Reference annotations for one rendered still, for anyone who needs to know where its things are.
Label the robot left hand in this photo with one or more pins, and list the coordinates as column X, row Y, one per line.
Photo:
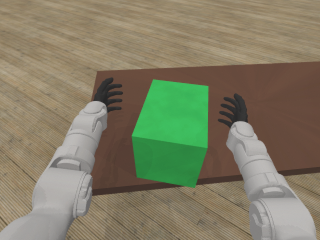
column 102, row 94

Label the table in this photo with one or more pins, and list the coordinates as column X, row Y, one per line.
column 283, row 108

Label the robot right hand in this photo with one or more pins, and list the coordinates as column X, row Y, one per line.
column 239, row 111

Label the carton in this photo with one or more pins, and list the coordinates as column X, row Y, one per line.
column 170, row 138

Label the robot left forearm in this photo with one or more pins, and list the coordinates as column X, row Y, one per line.
column 81, row 141

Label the robot right upper arm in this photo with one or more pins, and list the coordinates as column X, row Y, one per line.
column 280, row 219

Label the robot right forearm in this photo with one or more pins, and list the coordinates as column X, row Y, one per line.
column 261, row 179

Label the robot left upper arm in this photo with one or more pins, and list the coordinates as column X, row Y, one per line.
column 62, row 195

